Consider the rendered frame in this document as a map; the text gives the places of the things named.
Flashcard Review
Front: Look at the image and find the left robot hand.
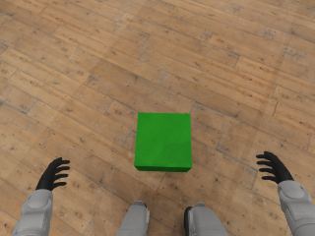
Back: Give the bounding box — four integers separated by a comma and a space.
35, 157, 70, 192

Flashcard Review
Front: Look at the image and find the right robot hand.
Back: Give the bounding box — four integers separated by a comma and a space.
256, 151, 294, 184

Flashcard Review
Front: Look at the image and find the right robot forearm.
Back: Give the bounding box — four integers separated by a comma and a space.
278, 180, 315, 236

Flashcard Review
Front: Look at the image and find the right robot thigh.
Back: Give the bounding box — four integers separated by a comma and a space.
188, 206, 229, 236

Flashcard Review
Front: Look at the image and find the carton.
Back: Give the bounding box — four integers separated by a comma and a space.
134, 112, 192, 172

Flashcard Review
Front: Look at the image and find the left robot forearm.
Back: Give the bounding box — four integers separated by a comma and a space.
11, 189, 53, 236

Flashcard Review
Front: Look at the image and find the robot left shin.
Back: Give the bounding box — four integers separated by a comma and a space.
132, 201, 145, 207

